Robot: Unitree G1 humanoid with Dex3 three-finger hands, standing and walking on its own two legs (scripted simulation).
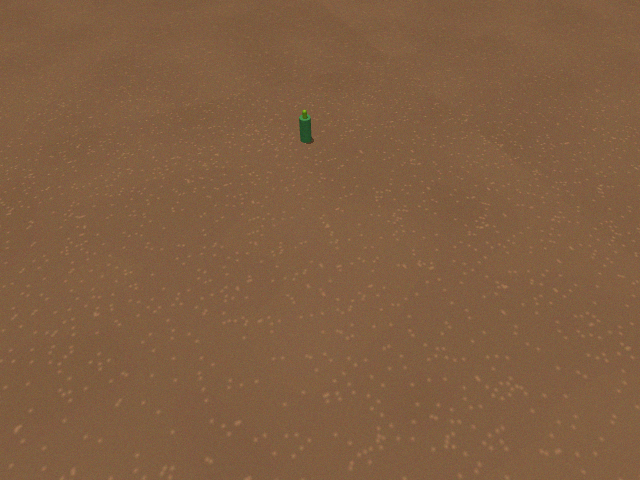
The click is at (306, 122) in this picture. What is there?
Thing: necked bottle
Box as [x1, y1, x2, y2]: [299, 110, 310, 142]
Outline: 303,110 302,114 299,116 300,139 303,142 307,142 310,140 310,117 306,113 306,111
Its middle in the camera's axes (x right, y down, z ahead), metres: -0.07 -0.57 +2.01
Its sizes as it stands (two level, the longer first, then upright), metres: 0.059 0.059 0.176
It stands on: the floor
